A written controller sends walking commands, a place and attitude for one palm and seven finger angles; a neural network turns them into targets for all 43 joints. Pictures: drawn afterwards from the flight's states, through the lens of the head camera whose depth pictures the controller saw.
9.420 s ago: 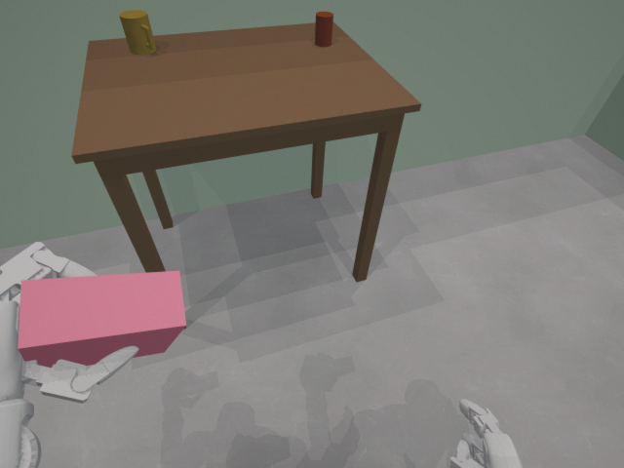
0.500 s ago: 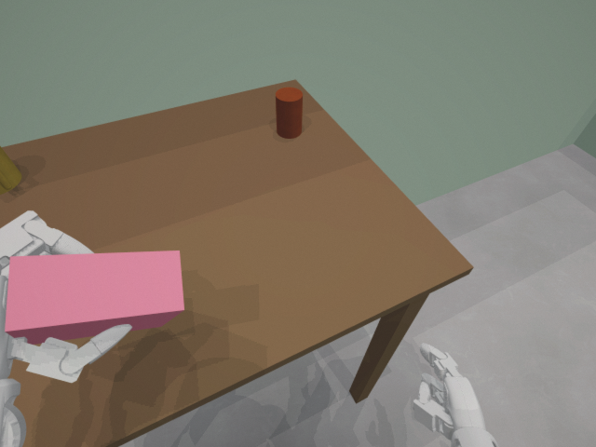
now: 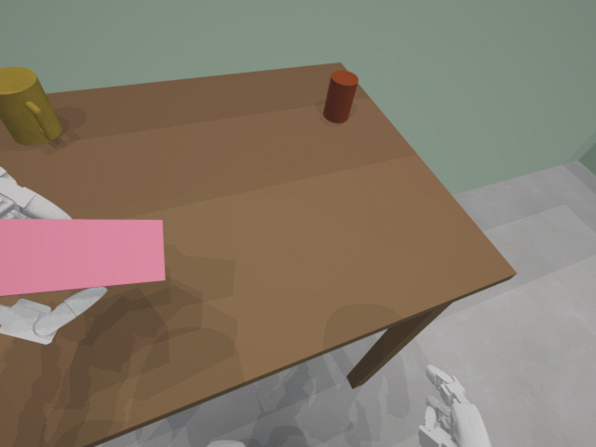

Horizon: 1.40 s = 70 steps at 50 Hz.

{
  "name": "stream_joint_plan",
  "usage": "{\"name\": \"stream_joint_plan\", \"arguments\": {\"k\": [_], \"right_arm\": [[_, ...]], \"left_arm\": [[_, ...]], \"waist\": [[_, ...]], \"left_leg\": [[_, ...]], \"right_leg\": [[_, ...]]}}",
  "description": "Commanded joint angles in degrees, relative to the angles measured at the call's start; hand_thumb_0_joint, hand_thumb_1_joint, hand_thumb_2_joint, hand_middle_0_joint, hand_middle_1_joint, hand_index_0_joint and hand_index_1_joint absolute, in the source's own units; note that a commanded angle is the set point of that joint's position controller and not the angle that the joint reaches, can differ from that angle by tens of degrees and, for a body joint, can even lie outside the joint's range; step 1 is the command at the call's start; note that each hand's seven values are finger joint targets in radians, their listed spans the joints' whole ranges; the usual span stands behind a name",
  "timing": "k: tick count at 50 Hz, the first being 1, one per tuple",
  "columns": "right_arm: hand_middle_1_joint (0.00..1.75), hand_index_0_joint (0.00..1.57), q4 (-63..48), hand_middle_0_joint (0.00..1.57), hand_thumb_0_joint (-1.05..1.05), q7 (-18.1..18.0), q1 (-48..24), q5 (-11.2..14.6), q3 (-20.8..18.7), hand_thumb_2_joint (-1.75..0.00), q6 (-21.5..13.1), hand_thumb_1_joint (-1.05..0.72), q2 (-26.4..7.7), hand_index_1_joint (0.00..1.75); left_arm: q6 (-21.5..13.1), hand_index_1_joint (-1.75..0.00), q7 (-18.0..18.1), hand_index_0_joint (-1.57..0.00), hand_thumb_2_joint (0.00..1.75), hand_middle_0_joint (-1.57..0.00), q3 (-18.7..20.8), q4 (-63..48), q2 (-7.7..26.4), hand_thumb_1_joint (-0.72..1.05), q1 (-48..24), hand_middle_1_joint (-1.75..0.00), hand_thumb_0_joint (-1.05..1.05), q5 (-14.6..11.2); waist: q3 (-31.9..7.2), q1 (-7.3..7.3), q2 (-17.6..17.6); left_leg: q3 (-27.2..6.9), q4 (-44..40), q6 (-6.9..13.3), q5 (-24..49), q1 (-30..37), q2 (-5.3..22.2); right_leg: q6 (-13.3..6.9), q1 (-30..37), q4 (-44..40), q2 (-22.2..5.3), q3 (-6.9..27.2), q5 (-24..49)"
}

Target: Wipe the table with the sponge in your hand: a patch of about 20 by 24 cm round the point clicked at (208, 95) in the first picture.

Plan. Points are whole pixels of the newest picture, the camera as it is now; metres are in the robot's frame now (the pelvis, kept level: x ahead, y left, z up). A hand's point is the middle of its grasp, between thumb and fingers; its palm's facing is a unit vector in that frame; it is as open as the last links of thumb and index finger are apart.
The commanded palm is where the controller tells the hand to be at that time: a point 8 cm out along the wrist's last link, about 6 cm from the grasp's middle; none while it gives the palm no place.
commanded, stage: come to a stop and stand still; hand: left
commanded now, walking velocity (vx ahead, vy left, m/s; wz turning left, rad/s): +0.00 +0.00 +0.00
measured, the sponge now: (100, 257) +0.25 +0.23 +0.16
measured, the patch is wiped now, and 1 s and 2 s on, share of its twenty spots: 0.00 0.00 0.00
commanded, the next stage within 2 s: look again from close up in 0.34 s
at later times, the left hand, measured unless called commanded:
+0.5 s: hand (73, 246) +0.24 +0.24 +0.18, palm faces +0.36 -0.84 -0.41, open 9.6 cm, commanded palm +0.18 +0.28 +0.18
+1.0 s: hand (95, 261) +0.24 +0.22 +0.17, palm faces +0.36 -0.84 -0.40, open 9.6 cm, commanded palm +0.18 +0.25 +0.18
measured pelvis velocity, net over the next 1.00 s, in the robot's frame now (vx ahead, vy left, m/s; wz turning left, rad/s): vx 0.02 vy -0.02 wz -0.01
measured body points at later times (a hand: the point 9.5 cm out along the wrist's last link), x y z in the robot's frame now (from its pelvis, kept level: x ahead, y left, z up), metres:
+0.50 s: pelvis +0.03 +0.00 +0.00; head +0.06 +0.03 +0.45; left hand +0.22 +0.28 +0.21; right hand +0.21 -0.22 -0.06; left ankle +0.05 +0.08 -0.74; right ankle +0.03 -0.14 -0.74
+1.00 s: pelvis +0.02 -0.02 +0.01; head +0.05 -0.01 +0.45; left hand +0.21 +0.26 +0.19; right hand +0.20 -0.25 -0.07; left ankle +0.05 +0.08 -0.74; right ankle +0.03 -0.15 -0.74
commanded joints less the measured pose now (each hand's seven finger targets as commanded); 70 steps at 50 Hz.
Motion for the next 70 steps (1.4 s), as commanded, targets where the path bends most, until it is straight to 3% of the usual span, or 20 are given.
{"name": "stream_joint_plan", "arguments": {"k": [1, 3, 5, 8, 14, 18, 24, 28, 34, 39, 40, 48, 60, 62, 64, 65, 66, 68, 69, 70], "right_arm": [[0.3, 0.2, -7.4, 0.2, 0.0, 0.9, -4.0, 0.3, -3.3, -0.9, -3.8, -0.9, -8.9, 0.3], [0.3, 0.2, -6.7, 0.2, 0.0, 1.2, -3.5, 0.4, -3.7, -0.9, -3.4, -0.9, -9.4, 0.3], [0.3, 0.2, -6.0, 0.2, 0.0, 1.1, -3.8, 0.3, -3.3, -0.9, -2.6, -0.9, -9.5, 0.3], [0.3, 0.2, -6.7, 0.2, 0.0, 0.7, -4.8, 0.3, -3.4, -0.9, -1.9, -0.9, -9.1, 0.3], [0.3, 0.2, -8.2, 0.2, 0.0, 0.2, -8.1, 0.3, -2.8, -0.9, -1.5, -0.9, -8.2, 0.3], [0.3, 0.2, -8.6, 0.2, 0.0, 0.5, -6.7, 0.2, -3.4, -0.9, -1.2, -0.9, -8.2, 0.3], [0.3, 0.2, -8.0, 0.2, 0.0, 0.3, -6.4, 1.0, -3.6, -0.9, 1.2, -0.9, -8.6, 0.3], [0.3, 0.2, -8.4, 0.2, 0.0, -0.5, -5.9, 1.1, -3.9, -0.9, 2.2, -0.9, -9.3, 0.3], [0.3, 0.2, -8.5, 0.2, 0.0, -1.5, -8.6, 1.1, -3.6, -0.9, 1.2, -0.9, -9.3, 0.3], [0.3, 0.2, -8.0, 0.2, 0.0, -1.5, -8.0, 0.9, -3.8, -0.9, 0.9, -0.9, -9.3, 0.3], [0.3, 0.2, -8.2, 0.2, 0.0, -1.5, -7.6, 0.7, -3.4, -0.9, 1.2, -0.9, -8.8, 0.3], [0.3, 0.2, -10.0, 0.2, 0.0, -1.1, -7.4, 1.1, -3.8, -0.9, 2.7, -0.9, -8.7, 0.3], [0.3, 0.2, -9.8, 0.2, 0.0, -0.5, -6.4, -0.1, -4.1, -0.9, 0.1, -0.9, -8.0, 0.3], [0.3, 0.2, -9.4, 0.2, 0.0, -0.8, -6.4, -0.3, -5.0, -0.9, -1.0, -0.9, -8.4, 0.3], [0.3, 0.2, -8.3, 0.2, 0.0, -1.0, -6.3, 0.2, -5.1, -0.9, -1.2, -0.9, -7.7, 0.3], [0.3, 0.2, -8.1, 0.2, 0.0, -0.9, -4.7, -0.2, -4.9, -0.9, -0.3, -0.9, -7.6, 0.3], [0.3, 0.2, -8.4, 0.2, 0.0, -1.1, -4.3, 0.2, -5.7, -0.9, -0.6, -0.9, -8.4, 0.3], [0.3, 0.2, -7.0, 0.2, 0.0, -1.3, -4.4, 0.3, -5.7, -0.9, 0.0, -0.9, -7.4, 0.3], [0.3, 0.2, -6.6, 0.2, 0.0, -1.3, -5.7, 0.4, -5.2, -0.9, 0.4, -0.9, -7.4, 0.3], [0.3, 0.2, -6.8, 0.2, 0.0, -1.0, -5.0, -0.1, -4.0, -0.9, 1.3, -0.9, -6.7, 0.3]], "left_arm": [[-4.0, -1.6, -0.5, -1.2, 1.3, -1.2, 1.0, -9.2, 2.5, 0.1, 3.5, -1.6, 0.0, -0.8], [-3.2, -1.6, -0.8, -1.2, 1.3, -1.2, -0.5, -6.7, 1.2, 0.1, 3.3, -1.6, 0.0, -0.4], [-2.3, -1.6, -0.8, -1.2, 1.3, -1.2, -2.7, -3.6, -0.6, 0.1, 1.8, -1.6, 0.0, -0.4], [-2.2, -1.6, -0.4, -1.2, 1.3, -1.2, -0.9, -6.7, 2.5, 0.1, -3.8, -1.6, 0.0, 0.1], [-2.7, -1.6, 0.8, -1.2, 1.3, -1.2, 2.4, -17.1, 6.9, 0.1, -8.9, -1.6, 0.0, 0.6], [-3.4, -1.6, 0.8, -1.2, 1.3, -1.2, 1.8, -18.1, 5.2, 0.1, -1.8, -1.6, 0.0, -0.3], [-1.5, -1.6, 0.5, -1.2, 1.3, -1.2, 2.8, -7.6, 2.8, 0.1, 8.1, -1.6, 0.0, -0.9], [-0.6, -1.6, 0.2, -1.2, 1.3, -1.2, 1.5, -6.1, 3.0, 0.1, 5.0, -1.6, 0.0, -1.5], [-0.5, -1.6, 1.2, -1.2, 1.3, -1.2, 1.0, -13.3, 5.4, 0.1, -3.2, -1.6, 0.0, -0.7], [-0.2, -1.6, 1.9, -1.2, 1.3, -1.2, 2.0, -12.5, 5.7, 0.1, -1.2, -1.6, 0.0, -0.7], [-0.2, -1.6, 1.7, -1.2, 1.3, -1.2, 0.1, -11.0, 3.2, 0.1, -0.3, -1.6, 0.0, -1.2], [-0.1, -1.6, 0.4, -1.2, 1.3, -1.2, 2.4, -8.9, 4.2, 0.1, 3.7, -1.6, 0.0, -2.5], [-4.4, -1.6, -0.8, -1.2, 1.3, -1.2, 4.4, -18.7, 5.5, 0.1, 4.6, -1.6, 0.0, -3.1], [-5.5, -1.6, -0.9, -1.2, 1.3, -1.2, 7.3, -19.1, 7.9, 0.1, 4.0, -1.6, 0.0, -3.0], [-5.3, -1.6, -0.8, -1.2, 1.3, -1.2, 8.2, -16.1, 7.4, 0.1, 6.3, -1.6, 0.0, -3.1], [-4.9, -1.6, -1.2, -1.2, 1.3, -1.2, 5.3, -14.8, 5.1, 0.1, 6.8, -1.6, 0.0, -3.7], [-4.8, -1.6, -0.9, -1.2, 1.3, -1.2, 6.4, -16.6, 7.0, 0.1, 4.7, -1.6, 0.0, -3.7], [-3.0, -1.6, -0.2, -1.2, 1.3, -1.2, 5.7, -14.9, 6.4, 0.1, 5.5, -1.6, 0.0, -4.2], [-1.6, -1.6, 0.6, -1.2, 1.3, -1.2, 6.0, -13.7, 6.0, 0.1, 7.6, -1.6, 0.0, -4.2], [-0.6, -1.6, 0.3, -1.2, 1.3, -1.2, 3.2, -13.5, 3.9, 0.1, 7.8, -1.6, 0.0, -4.4]], "waist": [[-11.4, 0.53, 10.3], [-10.1, 0.29, 6.1], [-9.5, 0.02, 6.8], [-10.5, 0.22, 5.6], [-14.2, 0.56, 13.5], [-16.1, 0.76, 14.6], [-13.6, 0.15, 8.1], [-11.4, -0.05, 4.5], [-11.6, 0.2, 7.9], [-12.3, 0.48, 8.5], [-11.7, 0.31, 7.7], [-10.8, 0.79, 6.6], [-15.5, 0.63, 12.2], [-14.6, 0.59, 11.4], [-14.6, -0.02, 6.9], [-15.3, -0.49, 3.6], [-14.0, -0.49, 0.9], [-13.6, -0.82, -3.1], [-13.5, -0.95, -1.0], [-13.2, -1.3, -2.5]], "left_leg": [[-9.9, -14.1, -2.1, -4.3, -1.7, 9.2], [-9.3, -13.1, -2.7, 0.1, -0.9, 9.4], [-9.3, -14.2, -4.0, 2.5, 1.0, 9.4], [-8.2, -12.6, -4.6, 5.2, 2.9, 9.3], [-6.8, -11.1, -4.2, 6.3, 4.9, 7.4], [-6.9, -8.2, -4.5, 15.2, 6.7, 7.3], [-5.5, -7.9, -4.5, 14.3, 5.2, 7.0], [-6.0, -8.2, -2.9, 8.2, 3.6, 7.0], [-5.4, -8.2, -1.7, 1.3, 5.3, 5.8], [-5.4, -7.6, -1.8, 1.9, 5.2, 5.5], [-5.6, -8.1, -1.9, 2.4, 5.3, 5.6], [-6.3, -9.5, -2.3, 10.1, 2.5, 9.8], [-7.8, -4.6, -0.5, 8.3, -2.1, 13.7], [-8.3, -2.6, -0.3, 4.1, -5.3, 13.5], [-5.9, 1.2, -1.6, -2.1, -2.9, 9.6], [-3.9, 3.7, -2.4, -7.6, -1.5, 7.1], [-2.3, 9.7, -3.3, -12.0, 1.0, 3.8], [-0.8, 20.8, -4.1, -11.7, 6.3, 1.7], [-1.2, 20.3, -4.0, -10.9, 9.1, 2.1], [-1.0, 13.8, -3.5, -11.2, 7.1, 3.2]], "right_leg": [[-1.4, 8.1, 0.2, -0.3, 1.2, -0.3], [-1.2, 6.8, -0.5, -0.6, 1.5, 2.0], [-0.8, 4.2, -0.4, -0.1, 0.9, 1.0], [-0.9, 5.3, -1.3, -1.2, 1.7, 2.4], [-1.4, 9.0, -1.1, -1.3, 1.7, 5.3], [-2.0, 10.3, -1.7, -2.2, 1.0, 8.7], [-1.6, 8.6, -3.9, -2.4, 1.2, 10.5], [-1.4, 7.6, -6.0, -3.6, 2.5, 9.3], [-1.8, 5.4, -7.1, -3.7, 5.1, 5.1], [-2.3, 6.2, -7.4, -4.0, 5.7, 5.0], [-2.2, 5.9, -7.8, -3.8, 5.1, 4.8], [-0.6, 6.6, -4.1, -2.3, 2.8, 8.6], [-2.2, 4.9, 2.7, -2.2, 2.7, 6.4], [-3.0, 4.9, 2.9, -3.3, 4.6, 7.7], [-5.0, 0.3, -0.8, -5.2, 8.3, 8.5], [-5.1, -2.2, -4.2, -6.9, 9.4, 3.6], [-6.5, -7.9, -7.9, -10.0, 13.1, -3.7], [-9.6, -16.1, -14.4, -15.8, 16.7, -17.6], [-10.3, -19.1, -14.9, -15.5, 17.5, -19.3], [-8.8, -15.5, -12.4, -13.6, 12.3, -18.5]]}}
